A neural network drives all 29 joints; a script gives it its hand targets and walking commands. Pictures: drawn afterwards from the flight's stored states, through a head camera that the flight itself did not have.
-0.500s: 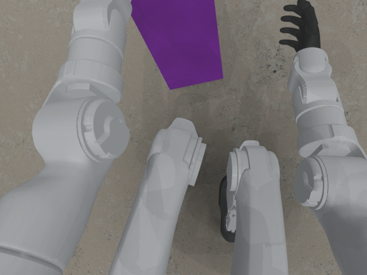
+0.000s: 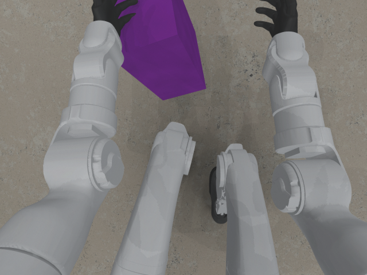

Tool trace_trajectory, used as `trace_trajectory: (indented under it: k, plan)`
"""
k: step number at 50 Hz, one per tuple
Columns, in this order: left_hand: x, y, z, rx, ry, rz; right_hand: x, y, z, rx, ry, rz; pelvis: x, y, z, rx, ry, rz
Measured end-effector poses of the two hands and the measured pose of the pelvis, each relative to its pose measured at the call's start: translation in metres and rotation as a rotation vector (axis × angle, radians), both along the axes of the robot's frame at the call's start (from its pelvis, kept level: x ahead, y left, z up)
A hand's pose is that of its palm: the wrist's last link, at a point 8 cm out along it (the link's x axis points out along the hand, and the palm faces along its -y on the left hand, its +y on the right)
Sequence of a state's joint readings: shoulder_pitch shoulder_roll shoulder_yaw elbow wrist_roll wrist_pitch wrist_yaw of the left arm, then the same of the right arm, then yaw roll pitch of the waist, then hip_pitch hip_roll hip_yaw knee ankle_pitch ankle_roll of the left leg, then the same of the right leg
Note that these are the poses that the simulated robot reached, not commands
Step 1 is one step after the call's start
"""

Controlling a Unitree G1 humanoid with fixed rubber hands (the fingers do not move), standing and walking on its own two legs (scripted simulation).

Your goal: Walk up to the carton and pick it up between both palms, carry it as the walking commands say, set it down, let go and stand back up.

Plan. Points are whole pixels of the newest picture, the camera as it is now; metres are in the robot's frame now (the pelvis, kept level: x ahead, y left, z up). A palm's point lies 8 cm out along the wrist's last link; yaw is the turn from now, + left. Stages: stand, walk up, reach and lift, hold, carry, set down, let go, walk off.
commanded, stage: set down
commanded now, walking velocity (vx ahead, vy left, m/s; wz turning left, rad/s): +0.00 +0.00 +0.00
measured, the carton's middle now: (162, 41) +0.54 +0.19 -0.31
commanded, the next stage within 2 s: let go in 0.56 s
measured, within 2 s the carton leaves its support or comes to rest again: rests again in 0.48 s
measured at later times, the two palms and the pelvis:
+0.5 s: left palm (22, 8) +0.45 +0.27 +0.04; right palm out of the picture +0.51 -0.04 +0.03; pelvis -0.03 +0.05 +0.10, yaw -1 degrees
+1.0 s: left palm out of the picture +0.31 +0.27 +0.08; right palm out of the picture +0.38 -0.12 +0.08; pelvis +0.00 +0.03 +0.21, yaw +3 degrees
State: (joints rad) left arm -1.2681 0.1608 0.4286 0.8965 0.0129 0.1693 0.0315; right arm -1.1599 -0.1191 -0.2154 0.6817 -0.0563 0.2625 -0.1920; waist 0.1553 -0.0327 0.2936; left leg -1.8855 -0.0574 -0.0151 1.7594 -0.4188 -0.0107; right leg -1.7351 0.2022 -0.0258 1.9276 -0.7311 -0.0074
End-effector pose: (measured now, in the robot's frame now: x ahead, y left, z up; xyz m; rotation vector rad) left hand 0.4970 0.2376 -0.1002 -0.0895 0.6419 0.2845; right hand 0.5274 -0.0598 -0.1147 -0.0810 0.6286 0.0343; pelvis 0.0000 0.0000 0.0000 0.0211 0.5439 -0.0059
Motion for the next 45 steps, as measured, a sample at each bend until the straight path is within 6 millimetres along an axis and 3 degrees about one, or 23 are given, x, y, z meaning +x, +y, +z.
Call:
trace_trajectory:
  k: [4, 9, 12, 19, 23, 26, 32, 37, 45]
  plan:
    - [-0.018, 0.015, 0.004, 0.008, 0.038, 0.039, 0.000, -0.005, 0.019, -0.050, 0.000, -0.005, -0.001, 0.005, 0.025, -0.017, -0.068, 0.001]
    - [-0.049, 0.027, 0.002, -0.010, 0.084, 0.058, -0.015, 0.001, 0.036, -0.080, 0.048, 0.001, -0.003, 0.011, 0.053, -0.038, -0.151, 0.005]
    - [-0.061, 0.035, 0.016, -0.024, 0.072, 0.075, -0.014, 0.010, 0.058, -0.091, 0.047, 0.006, -0.004, 0.016, 0.063, -0.052, -0.166, 0.010]
    - [-0.047, 0.034, 0.086, 0.000, -0.003, -0.004, -0.008, 0.027, 0.120, -0.091, -0.030, 0.004, -0.017, 0.037, 0.078, -0.092, -0.253, 0.025]
    - [-0.042, 0.033, 0.127, 0.006, -0.044, -0.007, -0.014, 0.022, 0.142, -0.107, -0.017, 0.009, -0.025, 0.046, 0.090, -0.110, -0.294, 0.033]
    - [-0.044, 0.035, 0.146, -0.006, -0.056, 0.014, -0.020, 0.014, 0.153, -0.131, 0.017, 0.019, -0.029, 0.047, 0.101, -0.111, -0.300, 0.035]
    - [-0.059, 0.030, 0.152, -0.047, -0.023, 0.031, -0.029, 0.008, 0.171, -0.166, 0.062, 0.054, -0.036, 0.041, 0.125, -0.100, -0.307, 0.040]
    - [-0.087, 0.022, 0.148, -0.042, 0.062, -0.004, -0.047, 0.005, 0.175, -0.135, 0.129, 0.061, -0.034, 0.037, 0.149, -0.098, -0.306, 0.049]
    - [-0.152, 0.027, 0.157, 0.032, 0.181, -0.079, -0.112, -0.031, 0.175, -0.103, 0.186, 0.002, -0.017, 0.033, 0.188, -0.094, -0.352, 0.069]
